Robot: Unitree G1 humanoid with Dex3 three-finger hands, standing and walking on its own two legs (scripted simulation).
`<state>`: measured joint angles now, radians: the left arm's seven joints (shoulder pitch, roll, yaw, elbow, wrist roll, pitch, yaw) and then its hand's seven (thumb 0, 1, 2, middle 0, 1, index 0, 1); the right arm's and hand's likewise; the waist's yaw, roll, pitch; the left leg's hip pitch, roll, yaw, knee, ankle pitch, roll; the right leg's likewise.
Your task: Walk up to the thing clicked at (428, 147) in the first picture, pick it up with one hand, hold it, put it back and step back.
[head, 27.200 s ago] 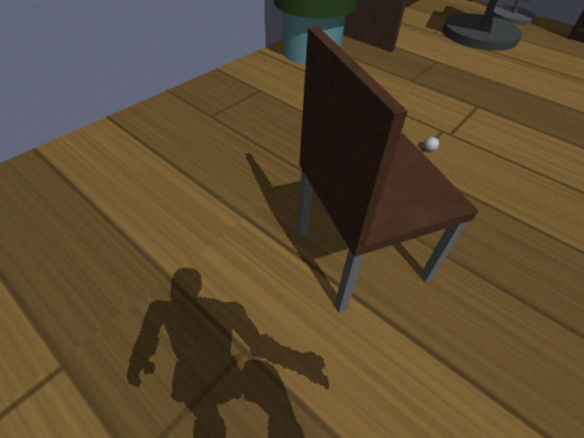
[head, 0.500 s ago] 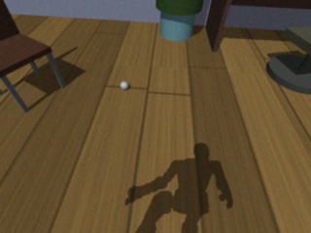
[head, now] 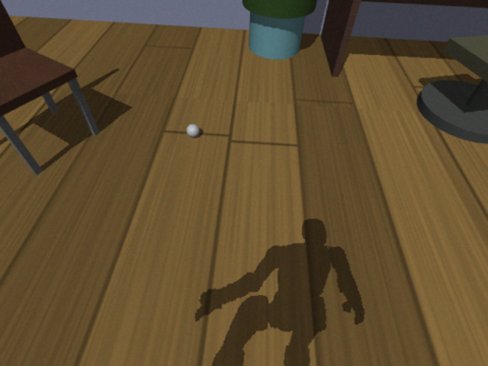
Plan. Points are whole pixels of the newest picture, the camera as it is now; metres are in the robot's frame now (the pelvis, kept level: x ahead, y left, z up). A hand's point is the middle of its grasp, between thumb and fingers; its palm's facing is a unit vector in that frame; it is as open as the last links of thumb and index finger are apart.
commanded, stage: stand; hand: left
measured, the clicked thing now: (193, 130) +1.50 +0.30 -0.74
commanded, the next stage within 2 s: walk up in 0.06 s
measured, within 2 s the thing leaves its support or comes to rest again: neither
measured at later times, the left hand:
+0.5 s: hand out of the picture +0.13 +0.37 -0.17, palm faces +0.00 -0.93 -0.36, open 7.4 cm
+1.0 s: hand (127, 206) +0.48 +0.29 -0.13, palm faces -0.02 -0.93 -0.38, open 7.4 cm
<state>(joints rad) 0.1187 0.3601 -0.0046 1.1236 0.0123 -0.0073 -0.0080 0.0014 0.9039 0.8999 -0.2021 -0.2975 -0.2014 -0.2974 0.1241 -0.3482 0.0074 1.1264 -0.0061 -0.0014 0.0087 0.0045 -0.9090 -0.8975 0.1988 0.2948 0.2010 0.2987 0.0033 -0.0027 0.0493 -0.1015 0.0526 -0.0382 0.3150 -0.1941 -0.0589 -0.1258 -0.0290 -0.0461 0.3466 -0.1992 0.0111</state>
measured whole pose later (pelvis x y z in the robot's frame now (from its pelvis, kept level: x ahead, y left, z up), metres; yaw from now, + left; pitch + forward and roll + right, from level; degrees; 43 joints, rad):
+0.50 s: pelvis +0.11 +0.08 -0.02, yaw +1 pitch -2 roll +0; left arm 0.29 0.47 0.06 1.04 0.02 0.00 -0.06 0.01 0.91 0.90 -0.20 -0.30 -0.20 -0.30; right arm 0.24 -0.39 -0.10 0.97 -0.03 -0.07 0.06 0.00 -0.91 -0.90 0.20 0.29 0.20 0.30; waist 0.00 -0.07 0.02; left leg -0.24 0.03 0.09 0.56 -0.28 0.01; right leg -0.35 -0.02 0.07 1.07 -0.42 -0.06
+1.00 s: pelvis +0.36 +0.03 -0.01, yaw -1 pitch -3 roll +2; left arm 0.18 0.36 0.05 0.86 -0.01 -0.08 -0.05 0.00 0.90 0.90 -0.20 -0.30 -0.20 -0.30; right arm 0.31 -0.39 -0.05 0.90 0.00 -0.04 0.04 0.01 -0.91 -0.90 0.20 0.29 0.20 0.30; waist 0.01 0.02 0.10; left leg -0.32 0.04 0.00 1.18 -0.41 0.04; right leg -0.28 -0.04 -0.07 0.57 -0.24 -0.05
